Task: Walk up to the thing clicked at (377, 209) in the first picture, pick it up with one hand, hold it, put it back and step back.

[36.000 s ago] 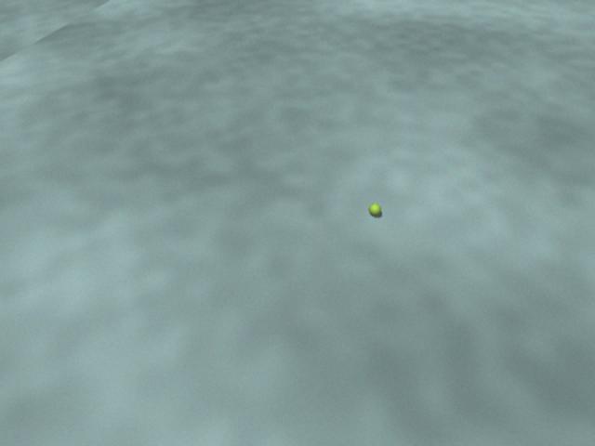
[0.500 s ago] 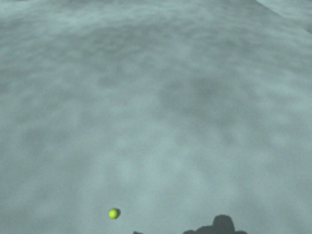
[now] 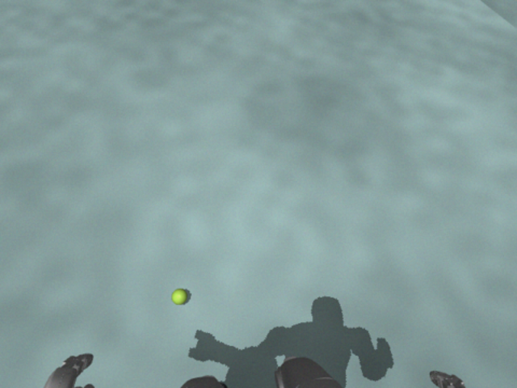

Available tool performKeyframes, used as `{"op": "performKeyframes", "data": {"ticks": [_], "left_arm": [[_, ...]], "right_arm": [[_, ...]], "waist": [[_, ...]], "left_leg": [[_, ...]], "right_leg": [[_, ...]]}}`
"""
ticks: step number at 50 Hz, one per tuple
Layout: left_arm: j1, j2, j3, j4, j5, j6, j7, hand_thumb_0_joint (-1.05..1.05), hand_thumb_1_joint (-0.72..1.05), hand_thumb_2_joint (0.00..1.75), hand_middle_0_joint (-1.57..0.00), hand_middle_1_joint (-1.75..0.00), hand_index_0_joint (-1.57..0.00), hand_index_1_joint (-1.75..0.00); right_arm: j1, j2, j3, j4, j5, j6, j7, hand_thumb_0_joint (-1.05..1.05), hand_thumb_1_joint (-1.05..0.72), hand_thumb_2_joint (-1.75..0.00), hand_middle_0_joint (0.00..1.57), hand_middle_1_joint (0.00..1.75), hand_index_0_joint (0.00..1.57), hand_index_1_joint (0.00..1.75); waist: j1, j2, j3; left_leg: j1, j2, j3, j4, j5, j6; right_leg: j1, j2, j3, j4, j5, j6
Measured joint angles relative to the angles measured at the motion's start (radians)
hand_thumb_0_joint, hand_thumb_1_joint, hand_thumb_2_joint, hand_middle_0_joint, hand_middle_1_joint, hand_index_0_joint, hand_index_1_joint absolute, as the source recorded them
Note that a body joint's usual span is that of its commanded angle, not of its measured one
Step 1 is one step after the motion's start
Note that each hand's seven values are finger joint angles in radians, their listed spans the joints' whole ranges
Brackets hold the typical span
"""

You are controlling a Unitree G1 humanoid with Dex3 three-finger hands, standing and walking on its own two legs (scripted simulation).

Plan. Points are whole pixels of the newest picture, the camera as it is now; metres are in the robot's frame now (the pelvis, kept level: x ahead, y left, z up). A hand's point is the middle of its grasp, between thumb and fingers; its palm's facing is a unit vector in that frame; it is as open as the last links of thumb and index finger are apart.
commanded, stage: step back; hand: left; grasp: from above
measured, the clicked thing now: (179, 296) +0.43 +0.24 -0.74
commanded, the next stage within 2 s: none
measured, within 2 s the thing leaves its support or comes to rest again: neither
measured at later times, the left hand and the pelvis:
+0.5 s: hand out of the picture +0.01 +0.24 -0.14, palm faces -0.02 -0.92 -0.40, open 7.4 cm; pelvis -0.13 -0.02 -0.01, yaw +1 degrees
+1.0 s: hand out of the picture -0.21 +0.21 -0.16, palm faces -0.06 -0.91 -0.41, open 7.4 cm; pelvis -0.30 -0.06 -0.02, yaw -3 degrees
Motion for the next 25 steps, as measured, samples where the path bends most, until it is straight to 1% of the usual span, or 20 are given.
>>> {"op": "performKeyframes", "data": {"ticks": [3,6,8,9,10,11,12,13,14,16,18,19,21,23,25], "left_arm": [[0.021,-0.006,0.004,-0.006,0.005,0.0,-0.004,0.01,0.91,0.9,-0.2,-0.3,-0.2,-0.3],[0.035,-0.009,0.009,-0.011,0.011,-0.005,-0.01,0.01,0.91,0.9,-0.2,-0.3,-0.2,-0.3],[0.047,-0.011,0.012,-0.012,0.016,-0.013,-0.015,0.01,0.91,0.9,-0.2,-0.3,-0.2,-0.3],[0.054,-0.013,0.015,-0.011,0.019,-0.019,-0.017,0.01,0.91,0.9,-0.2,-0.3,-0.2,-0.3],[0.057,-0.022,0.018,-0.006,0.023,-0.024,-0.018,0.01,0.91,0.9,-0.2,-0.3,-0.2,-0.3],[0.064,-0.028,0.016,-0.007,0.024,-0.027,-0.021,0.01,0.91,0.9,-0.2,-0.3,-0.2,-0.3],[0.073,-0.029,0.014,-0.012,0.025,-0.028,-0.026,0.01,0.91,0.9,-0.2,-0.3,-0.2,-0.3],[0.079,-0.028,0.012,-0.018,0.025,-0.029,-0.028,0.01,0.91,0.9,-0.2,-0.3,-0.2,-0.3],[0.081,-0.031,0.011,-0.023,0.022,-0.029,-0.028,0.01,0.91,0.9,-0.2,-0.3,-0.2,-0.3],[0.081,-0.041,0.009,-0.034,0.021,-0.026,-0.023,0.01,0.9,0.9,-0.2,-0.3,-0.21,-0.3],[0.076,-0.047,0.009,-0.052,0.022,-0.024,-0.018,0.01,0.9,0.9,-0.2,-0.3,-0.21,-0.3],[0.071,-0.049,0.009,-0.062,0.023,-0.024,-0.017,0.01,0.9,0.9,-0.2,-0.3,-0.21,-0.3],[0.06,-0.051,0.009,-0.086,0.026,-0.024,-0.013,0.01,0.9,0.9,-0.2,-0.3,-0.21,-0.3],[0.047,-0.048,0.007,-0.11,0.027,-0.026,-0.012,0.01,0.9,0.9,-0.2,-0.3,-0.21,-0.3],[0.035,-0.04,0.005,-0.128,0.025,-0.024,-0.013,0.01,0.9,0.9,-0.2,-0.3,-0.21,-0.3]], "right_arm": [[-0.005,-0.002,0.003,-0.02,0.0,-0.005,-0.002,0.0,-0.9,-0.9,0.21,0.3,0.2,0.3],[-0.009,-0.011,0.007,-0.03,-0.001,-0.003,0.003,0.0,-0.9,-0.9,0.21,0.3,0.2,0.3],[-0.014,-0.02,0.009,-0.029,0.0,0.003,0.007,0.0,-0.9,-0.9,0.21,0.3,0.2,0.3],[-0.017,-0.025,0.009,-0.027,0.002,0.006,0.008,0.0,-0.9,-0.9,0.21,0.3,0.2,0.3],[-0.024,-0.033,0.007,-0.02,0.005,0.01,0.009,0.0,-0.9,-0.9,0.21,0.3,0.2,0.3],[-0.028,-0.038,0.005,-0.013,0.009,0.015,0.009,0.0,-0.9,-0.9,0.21,0.3,0.2,0.3],[-0.029,-0.037,0.004,-0.005,0.012,0.02,0.007,0.0,-0.91,-0.9,0.21,0.3,0.2,0.3],[-0.028,-0.036,0.003,0.001,0.013,0.025,0.005,0.0,-0.91,-0.9,0.21,0.3,0.2,0.3],[-0.024,-0.038,0.003,0.004,0.016,0.028,0.004,0.0,-0.91,-0.9,0.21,0.3,0.2,0.3],[-0.009,-0.048,0.005,0.009,0.023,0.025,0.004,0.0,-0.91,-0.9,0.21,0.3,0.2,0.3],[0.008,-0.058,0.008,0.01,0.025,0.02,0.002,0.0,-0.91,-0.9,0.21,0.3,0.2,0.3],[0.017,-0.063,0.009,0.01,0.025,0.018,0.001,0.0,-0.91,-0.9,0.21,0.3,0.2,0.3],[0.031,-0.07,0.01,0.01,0.023,0.018,-0.002,0.0,-0.91,-0.9,0.21,0.3,0.2,0.3],[0.039,-0.073,0.008,0.011,0.018,0.02,-0.003,0.0,-0.91,-0.9,0.21,0.3,0.2,0.3],[0.044,-0.071,0.006,0.009,0.013,0.017,0.0,0.0,-0.91,-0.9,0.21,0.3,0.2,0.3]], "waist": [[0.003,0.009,0.002],[0.01,0.02,-0.002],[0.017,0.033,-0.011],[0.02,0.041,-0.017],[0.017,0.066,-0.015],[0.011,0.083,-0.018],[0.012,0.082,-0.026],[0.018,0.072,-0.03],[0.025,0.065,-0.032],[0.034,0.06,-0.04],[0.039,0.057,-0.047],[0.04,0.056,-0.049],[0.038,0.053,-0.048],[0.034,0.048,-0.043],[0.028,0.039,-0.036]], "left_leg": [[-0.021,0.004,0.018,0.025,0.002,-0.001],[-0.049,0.012,0.036,0.059,0.001,-0.007],[-0.074,0.023,0.046,0.089,-0.001,-0.015],[-0.088,0.031,0.049,0.108,-0.004,-0.022],[-0.097,0.048,0.037,0.124,-0.004,-0.03],[-0.107,0.047,0.011,0.138,-0.014,-0.036],[-0.125,0.023,-0.023,0.19,-0.093,-0.043],[-0.145,-0.012,-0.055,0.274,-0.167,-0.049],[-0.16,-0.044,-0.084,0.361,-0.204,-0.054],[-0.174,-0.088,-0.126,0.484,-0.221,-0.061],[-0.166,-0.105,-0.143,0.537,-0.223,-0.073],[-0.154,-0.106,-0.145,0.537,-0.226,-0.079],[-0.115,-0.093,-0.137,0.48,-0.235,-0.087],[-0.068,-0.07,-0.117,0.377,-0.24,-0.088],[-0.011,-0.043,-0.09,0.23,-0.205,-0.08]], "right_leg": [[0.051,-0.027,-0.025,-0.11,-0.003,-0.002],[0.097,-0.053,-0.061,-0.225,0.009,-0.015],[0.137,-0.065,-0.087,-0.329,0.06,-0.029],[0.159,-0.066,-0.096,-0.388,0.109,-0.034],[0.165,-0.05,-0.108,-0.403,0.13,-0.035],[0.162,-0.041,-0.119,-0.405,0.136,-0.039],[0.153,-0.044,-0.12,-0.4,0.138,-0.044],[0.146,-0.053,-0.115,-0.398,0.144,-0.049],[0.144,-0.063,-0.11,-0.407,0.155,-0.051],[0.139,-0.076,-0.108,-0.439,0.187,-0.051],[0.125,-0.085,-0.11,-0.462,0.216,-0.05],[0.116,-0.089,-0.114,-0.469,0.227,-0.05],[0.097,-0.097,-0.126,-0.474,0.247,-0.047],[0.075,-0.105,-0.141,-0.468,0.261,-0.043],[0.048,-0.112,-0.156,-0.448,0.27,-0.036]]}}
